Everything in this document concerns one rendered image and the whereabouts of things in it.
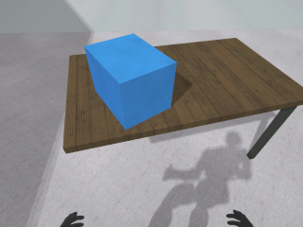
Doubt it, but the right robot hand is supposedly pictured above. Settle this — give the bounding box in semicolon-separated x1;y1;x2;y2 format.
226;210;254;227

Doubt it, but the carton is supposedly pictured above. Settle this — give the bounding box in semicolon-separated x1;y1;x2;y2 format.
84;33;177;130

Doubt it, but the left robot hand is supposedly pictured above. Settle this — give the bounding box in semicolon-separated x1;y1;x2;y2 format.
60;212;84;227

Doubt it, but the table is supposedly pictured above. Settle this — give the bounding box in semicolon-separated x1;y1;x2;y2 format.
62;38;303;160

